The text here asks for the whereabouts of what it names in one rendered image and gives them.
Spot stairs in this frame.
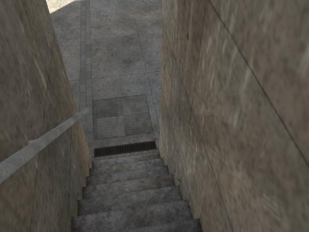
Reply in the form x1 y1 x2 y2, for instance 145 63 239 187
71 152 203 232

